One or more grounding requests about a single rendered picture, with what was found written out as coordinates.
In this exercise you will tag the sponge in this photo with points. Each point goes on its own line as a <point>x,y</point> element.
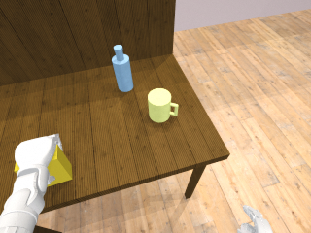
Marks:
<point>59,166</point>

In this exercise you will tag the left robot forearm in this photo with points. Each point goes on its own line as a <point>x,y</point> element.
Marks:
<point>21,210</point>

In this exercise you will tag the left robot hand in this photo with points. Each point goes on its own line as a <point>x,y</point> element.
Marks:
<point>38,151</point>

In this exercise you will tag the table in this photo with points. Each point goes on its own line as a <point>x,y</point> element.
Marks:
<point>57,77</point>

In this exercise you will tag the right robot hand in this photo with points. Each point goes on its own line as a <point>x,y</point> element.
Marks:
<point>261,225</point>

